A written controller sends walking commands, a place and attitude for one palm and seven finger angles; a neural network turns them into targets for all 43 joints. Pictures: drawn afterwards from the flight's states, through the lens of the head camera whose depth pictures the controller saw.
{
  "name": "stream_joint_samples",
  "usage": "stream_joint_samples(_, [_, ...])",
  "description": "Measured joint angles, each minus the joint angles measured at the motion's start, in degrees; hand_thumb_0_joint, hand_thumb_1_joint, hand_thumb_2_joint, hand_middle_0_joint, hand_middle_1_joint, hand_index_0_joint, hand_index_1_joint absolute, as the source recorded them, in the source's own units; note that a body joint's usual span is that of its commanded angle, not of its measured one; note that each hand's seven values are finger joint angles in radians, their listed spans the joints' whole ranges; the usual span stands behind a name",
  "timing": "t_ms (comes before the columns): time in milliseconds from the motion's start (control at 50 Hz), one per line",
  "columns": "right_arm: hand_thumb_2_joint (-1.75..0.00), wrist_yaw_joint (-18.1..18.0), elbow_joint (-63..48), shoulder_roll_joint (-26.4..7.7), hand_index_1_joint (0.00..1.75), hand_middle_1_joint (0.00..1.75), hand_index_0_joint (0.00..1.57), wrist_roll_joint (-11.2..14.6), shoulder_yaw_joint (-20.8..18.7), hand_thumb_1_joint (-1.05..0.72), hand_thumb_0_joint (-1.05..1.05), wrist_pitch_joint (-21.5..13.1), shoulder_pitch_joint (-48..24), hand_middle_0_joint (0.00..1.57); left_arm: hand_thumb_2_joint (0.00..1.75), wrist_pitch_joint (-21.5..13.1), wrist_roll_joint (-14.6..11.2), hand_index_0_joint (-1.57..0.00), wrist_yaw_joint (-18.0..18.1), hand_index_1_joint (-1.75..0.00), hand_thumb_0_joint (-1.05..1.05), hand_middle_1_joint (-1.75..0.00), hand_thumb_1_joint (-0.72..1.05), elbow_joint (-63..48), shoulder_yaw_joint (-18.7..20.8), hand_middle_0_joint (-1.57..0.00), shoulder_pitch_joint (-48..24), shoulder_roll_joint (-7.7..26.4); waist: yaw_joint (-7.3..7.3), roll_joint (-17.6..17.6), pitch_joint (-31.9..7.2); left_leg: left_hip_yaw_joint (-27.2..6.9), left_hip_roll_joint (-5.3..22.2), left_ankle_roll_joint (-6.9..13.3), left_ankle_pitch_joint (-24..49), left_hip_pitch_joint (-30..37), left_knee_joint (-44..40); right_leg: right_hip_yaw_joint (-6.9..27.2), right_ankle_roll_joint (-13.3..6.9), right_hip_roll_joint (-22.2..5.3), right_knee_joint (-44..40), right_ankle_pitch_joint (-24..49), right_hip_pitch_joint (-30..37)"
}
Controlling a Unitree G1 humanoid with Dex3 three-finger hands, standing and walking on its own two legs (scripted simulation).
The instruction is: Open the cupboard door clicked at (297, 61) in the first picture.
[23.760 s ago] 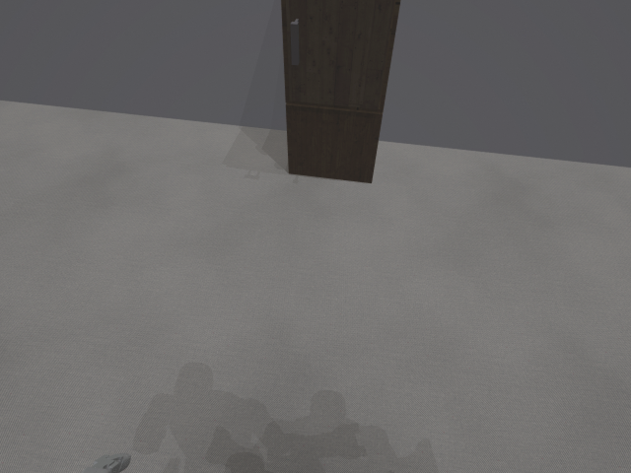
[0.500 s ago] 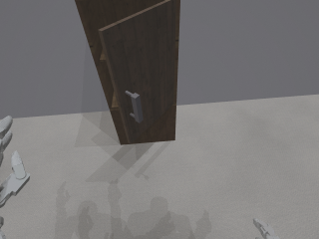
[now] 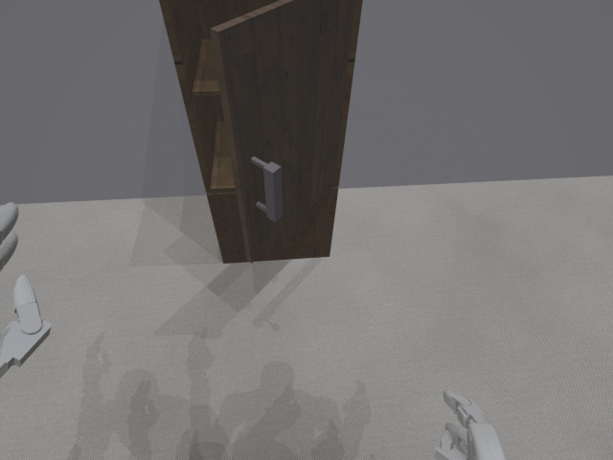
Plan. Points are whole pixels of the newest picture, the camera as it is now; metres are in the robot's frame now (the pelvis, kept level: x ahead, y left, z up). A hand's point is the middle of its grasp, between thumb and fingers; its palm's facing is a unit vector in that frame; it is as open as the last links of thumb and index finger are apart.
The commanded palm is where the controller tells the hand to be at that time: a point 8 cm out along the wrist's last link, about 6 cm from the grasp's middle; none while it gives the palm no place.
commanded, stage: stop stepping back and stand still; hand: left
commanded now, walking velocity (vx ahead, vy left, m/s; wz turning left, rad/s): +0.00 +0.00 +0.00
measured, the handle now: (265, 189) +0.65 +0.13 -0.09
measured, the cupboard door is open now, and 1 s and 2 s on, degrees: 47 47 47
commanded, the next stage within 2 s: let the arm hang, fingers relaxed in 0.28 s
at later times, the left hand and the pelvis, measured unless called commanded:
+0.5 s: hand (102, 405) +0.17 +0.26 +0.00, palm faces +0.17 -0.86 -0.48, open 7.4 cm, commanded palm none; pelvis -0.02 +0.00 -0.01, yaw +1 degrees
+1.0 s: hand out of the picture -0.04 +0.18 -0.17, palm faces +0.05 -0.96 -0.26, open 7.3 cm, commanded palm none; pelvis -0.03 -0.02 +0.00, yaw +2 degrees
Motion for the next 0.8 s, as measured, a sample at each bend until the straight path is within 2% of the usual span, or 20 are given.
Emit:
stream_joint_samples(220, [-0.9,-0.41,0.86,-1.27,0.3,0.3,0.2,0.14,-1.23,-0.9,0.02,-0.09,0.6,0.2,0.9,-0.76,-0.08,-0.21,0.29,-0.3,0.01,-0.3,0.89,-0.76,0.66,-0.21,1.44,0.37,-0.91,0.69,-0.1,0.07,-0.46,0.42,1.14,-0.42,-0.75,0.07,0.36,-0.41,-1.04,1.33,-0.24])
stream_joint_samples(380, [-0.9,-0.84,0.64,-1.81,0.3,0.3,0.2,0.14,-1.68,-0.9,0.02,-0.12,0.01,0.2,0.9,-0.38,0.17,-0.21,0.32,-0.3,0.01,-0.3,0.89,1.0,-0.22,-0.21,1.33,-0.74,-0.49,1.26,-0.85,-0.02,-0.26,0.17,1.84,-0.67,-1.23,-0.03,0.01,-0.18,-1.42,1.9,-0.53])
stream_joint_samples(400, [-0.9,0.24,1.91,-2.41,0.3,0.3,0.2,0.14,-2.03,-0.9,0.02,-1.5,-0.24,0.2,0.9,-1.45,1.12,-0.21,-0.54,-0.3,0.01,-0.3,0.89,4.0,-1.5,-0.21,-0.25,-0.4,-0.44,1.7,-1.3,-0.46,-0.31,0.18,1.74,-1.82,-0.33,-0.48,-0.03,-0.33,-0.68,1.71,-1.38])
stream_joint_samples(420, [-0.9,1.55,3.66,-3.49,0.3,0.3,0.2,0.07,-2.37,-0.9,0.01,-1.91,-0.85,0.2,0.9,-1.12,1.99,-0.21,-2.22,-0.3,0.01,-0.3,0.89,9.34,-3.84,-0.21,-3.16,-0.05,-0.04,2.38,-1.7,-0.86,-0.53,0.26,1.47,-3.08,0.94,-0.87,-0.08,-0.67,0.71,1.2,-2.51])
stream_joint_samples(460, [-0.9,3.28,7.02,-5.78,0.3,0.3,0.2,-0.32,-2.59,-0.9,0.01,-0.29,-2.77,0.2,0.9,3.13,2.96,-0.21,-5.22,-0.3,0.0,-0.3,0.9,22.62,-9.07,-0.2,-8.83,-0.92,0.48,4.05,-2.31,-0.99,-0.94,0.49,0.84,-4.88,3.05,-0.99,-0.11,-1.27,3.54,0.06,-4.57])
stream_joint_samples(520, [-0.9,4.01,10.42,-7.31,0.3,0.3,0.2,-1.03,-2.67,-0.9,0.01,2.3,-4.96,0.2,0.9,9.35,3.94,-0.2,-7.67,-0.3,0.0,-0.29,0.9,42.89,-15.44,-0.2,-13.93,-4.44,-0.36,5.62,-2.22,-0.54,-1.21,0.72,0.06,-6.18,5.08,-0.49,-0.16,-1.71,6.7,-1.17,-6.57])
stream_joint_samples(600, [-0.9,4.14,13.1,-6.05,0.3,0.3,0.2,-1.48,-2.29,-0.9,0.01,4.52,-3.78,0.2,0.9,12.65,4.32,-0.2,-9.01,-0.3,0.01,-0.29,0.91,61.51,-21.48,-0.2,-15.53,-9.14,-1.96,3.12,-0.43,-0.35,-1.15,0.14,0.04,-5.68,5.45,-0.26,-0.94,-1.7,8.3,-1.95,-6.71])
stream_joint_samples(660, [-0.9,3.94,16.27,-4.25,0.3,0.3,0.2,-1.67,-1.65,-0.9,0.01,5.77,-1.11,0.2,0.9,13.3,3.92,-0.2,-9.06,-0.3,0.01,-0.29,0.91,70.9,-23.95,-0.2,-15.4,-12.39,-2.26,-0.09,0.9,-0.81,-0.85,-0.44,0.58,-4.58,4.49,-0.73,-1.34,-1.36,7.57,-1.72,-5.58])
stream_joint_samples(680, [-0.9,3.81,17.48,-3.57,0.3,0.3,0.2,-1.69,-1.53,-0.9,0.01,6.09,0.04,0.2,0.9,12.9,3.25,-0.21,-8.08,-0.3,0.0,-0.3,0.94,72.87,-22.83,-0.2,-15.54,-13.01,-2.11,-0.88,1.16,-1.25,-0.59,-0.64,0.84,-4.43,4.14,-1.2,-1.49,-1.09,6.78,-1.37,-5.08])
stream_joint_samples(740, [-0.9,3.42,21.39,-1.85,0.3,0.3,0.2,-1.71,-1.14,-0.9,0.01,6.94,2.99,0.2,0.9,11.82,3.08,-0.21,-7.58,-0.3,-0.02,-0.3,1.0,77.56,-22.02,-0.21,-16.29,-11.78,-1.12,-2.05,1.71,-2.34,0.07,-1.29,1.9,-3.73,2.59,-2.35,-2.1,-0.3,3.88,0.02,-3.45])
stream_joint_samples(800, [-0.9,3.06,24.18,-0.95,0.3,0.3,0.2,-1.72,-1.43,-0.9,0.01,7.54,5.07,0.2,0.9,11.3,3.12,-0.21,-7.83,-0.3,-0.02,-0.3,0.99,81.7,-22.07,-0.21,-16.01,-11.16,-0.85,-1.27,1.73,-2.92,0.55,-1.57,2.55,-3.13,1.46,-2.95,-2.4,0.32,1.38,1.23,-2.08])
